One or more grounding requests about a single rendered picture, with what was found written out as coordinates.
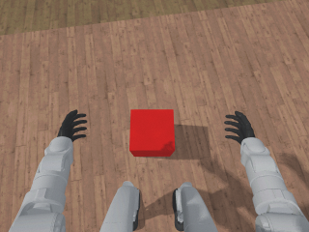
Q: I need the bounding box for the left robot hand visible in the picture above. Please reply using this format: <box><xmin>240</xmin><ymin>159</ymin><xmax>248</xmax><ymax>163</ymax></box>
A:
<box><xmin>57</xmin><ymin>109</ymin><xmax>88</xmax><ymax>142</ymax></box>

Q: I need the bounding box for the right robot hand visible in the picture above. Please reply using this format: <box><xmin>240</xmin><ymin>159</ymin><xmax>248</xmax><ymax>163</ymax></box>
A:
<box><xmin>224</xmin><ymin>111</ymin><xmax>256</xmax><ymax>146</ymax></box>

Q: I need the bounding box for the robot right forearm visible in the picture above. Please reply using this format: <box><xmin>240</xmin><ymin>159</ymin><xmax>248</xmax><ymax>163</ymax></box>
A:
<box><xmin>240</xmin><ymin>137</ymin><xmax>309</xmax><ymax>224</ymax></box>

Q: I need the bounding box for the left robot upper arm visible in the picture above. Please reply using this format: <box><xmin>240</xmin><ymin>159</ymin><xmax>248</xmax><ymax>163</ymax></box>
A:
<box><xmin>11</xmin><ymin>212</ymin><xmax>66</xmax><ymax>232</ymax></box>

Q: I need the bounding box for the robot left thigh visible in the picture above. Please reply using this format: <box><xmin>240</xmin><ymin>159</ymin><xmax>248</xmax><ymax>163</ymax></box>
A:
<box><xmin>99</xmin><ymin>186</ymin><xmax>139</xmax><ymax>232</ymax></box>

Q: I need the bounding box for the robot left forearm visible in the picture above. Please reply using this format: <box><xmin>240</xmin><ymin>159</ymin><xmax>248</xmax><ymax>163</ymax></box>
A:
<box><xmin>9</xmin><ymin>136</ymin><xmax>73</xmax><ymax>232</ymax></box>

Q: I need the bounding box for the carton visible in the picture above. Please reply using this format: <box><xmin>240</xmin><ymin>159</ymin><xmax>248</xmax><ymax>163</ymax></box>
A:
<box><xmin>129</xmin><ymin>109</ymin><xmax>175</xmax><ymax>157</ymax></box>

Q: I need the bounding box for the left robot shin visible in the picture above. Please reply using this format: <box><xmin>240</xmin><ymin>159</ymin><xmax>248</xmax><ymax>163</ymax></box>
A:
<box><xmin>123</xmin><ymin>181</ymin><xmax>137</xmax><ymax>222</ymax></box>

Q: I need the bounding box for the right robot upper arm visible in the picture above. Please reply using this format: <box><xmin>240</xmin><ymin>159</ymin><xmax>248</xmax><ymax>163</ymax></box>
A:
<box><xmin>255</xmin><ymin>213</ymin><xmax>309</xmax><ymax>232</ymax></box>

